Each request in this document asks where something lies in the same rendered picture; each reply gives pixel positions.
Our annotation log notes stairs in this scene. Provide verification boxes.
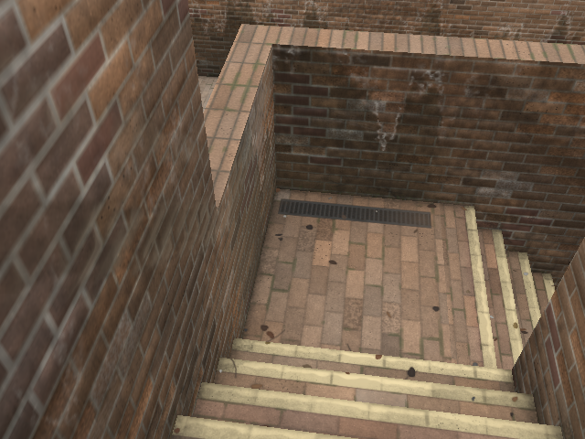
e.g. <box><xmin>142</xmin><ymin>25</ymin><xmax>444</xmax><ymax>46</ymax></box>
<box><xmin>477</xmin><ymin>228</ymin><xmax>555</xmax><ymax>370</ymax></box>
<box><xmin>171</xmin><ymin>338</ymin><xmax>563</xmax><ymax>439</ymax></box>

